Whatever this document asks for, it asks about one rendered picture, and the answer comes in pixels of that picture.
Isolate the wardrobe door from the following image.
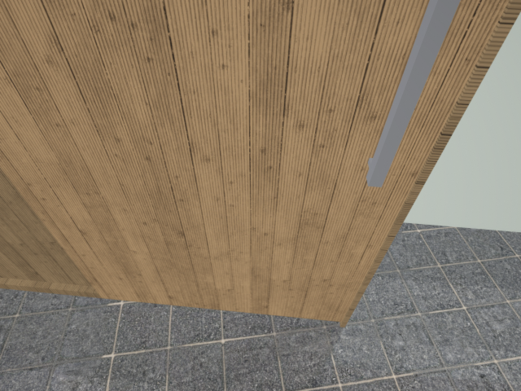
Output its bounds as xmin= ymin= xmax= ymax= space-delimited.
xmin=0 ymin=168 xmax=93 ymax=287
xmin=0 ymin=0 xmax=509 ymax=322

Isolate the handle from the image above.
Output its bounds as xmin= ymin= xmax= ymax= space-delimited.
xmin=366 ymin=0 xmax=461 ymax=187

